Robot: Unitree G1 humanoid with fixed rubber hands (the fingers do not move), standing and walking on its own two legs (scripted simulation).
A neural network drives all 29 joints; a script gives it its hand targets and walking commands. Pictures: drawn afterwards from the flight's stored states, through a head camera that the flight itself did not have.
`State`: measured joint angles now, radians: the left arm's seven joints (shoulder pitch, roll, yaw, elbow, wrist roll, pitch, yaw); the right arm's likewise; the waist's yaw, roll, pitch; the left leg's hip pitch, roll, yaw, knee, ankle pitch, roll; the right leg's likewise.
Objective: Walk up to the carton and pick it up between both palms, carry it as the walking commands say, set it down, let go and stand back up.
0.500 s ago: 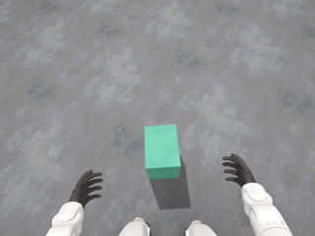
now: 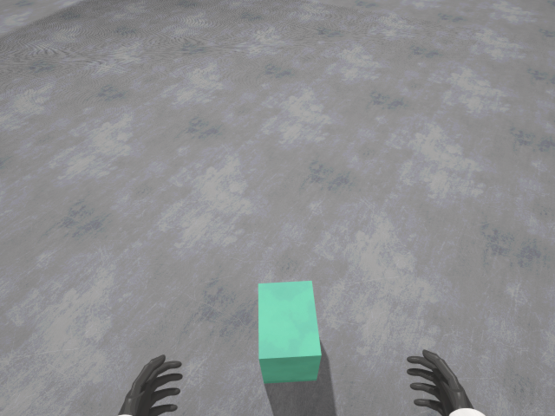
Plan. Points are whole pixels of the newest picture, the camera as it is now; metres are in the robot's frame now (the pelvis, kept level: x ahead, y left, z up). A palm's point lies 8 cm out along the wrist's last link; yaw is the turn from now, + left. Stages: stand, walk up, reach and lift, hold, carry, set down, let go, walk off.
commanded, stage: let go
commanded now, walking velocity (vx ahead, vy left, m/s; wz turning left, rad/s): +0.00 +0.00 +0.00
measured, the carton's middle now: (287, 332) +0.51 +0.02 -0.65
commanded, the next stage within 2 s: stand in 0.18 s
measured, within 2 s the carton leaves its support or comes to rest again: neither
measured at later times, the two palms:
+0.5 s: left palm (117, 412) +0.16 +0.26 -0.07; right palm (477, 410) +0.17 -0.25 -0.07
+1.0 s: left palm out of the picture +0.11 +0.27 -0.09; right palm out of the picture +0.14 -0.25 -0.08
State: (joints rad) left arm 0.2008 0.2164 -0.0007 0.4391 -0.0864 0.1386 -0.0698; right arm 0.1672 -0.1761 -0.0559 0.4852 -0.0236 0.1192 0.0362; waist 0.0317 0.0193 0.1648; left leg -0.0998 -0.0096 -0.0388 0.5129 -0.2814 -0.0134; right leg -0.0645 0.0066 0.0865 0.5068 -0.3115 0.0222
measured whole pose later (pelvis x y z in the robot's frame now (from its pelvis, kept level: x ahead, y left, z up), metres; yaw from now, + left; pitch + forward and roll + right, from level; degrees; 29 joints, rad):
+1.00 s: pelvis +0.00 +0.00 +0.00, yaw +0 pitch -3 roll +0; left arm 0.22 0.26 0.04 0.81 -0.07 -0.01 0.01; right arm 0.17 -0.25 -0.06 0.82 -0.02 -0.01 0.01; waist 0.03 -0.02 -0.09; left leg -0.20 -0.02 -0.04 0.51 -0.26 0.00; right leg -0.16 0.00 0.09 0.51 -0.29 0.03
